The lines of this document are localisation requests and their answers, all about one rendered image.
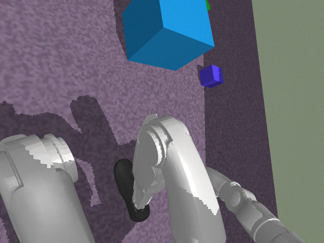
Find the right robot arm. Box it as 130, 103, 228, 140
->
219, 181, 305, 243

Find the right robot hand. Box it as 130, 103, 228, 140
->
205, 166, 231, 198

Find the right robot foot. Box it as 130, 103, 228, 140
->
113, 158, 150, 222

